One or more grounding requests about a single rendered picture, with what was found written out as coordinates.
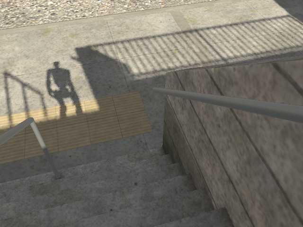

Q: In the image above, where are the stairs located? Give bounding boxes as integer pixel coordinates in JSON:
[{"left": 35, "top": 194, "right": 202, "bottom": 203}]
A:
[{"left": 0, "top": 147, "right": 234, "bottom": 227}]

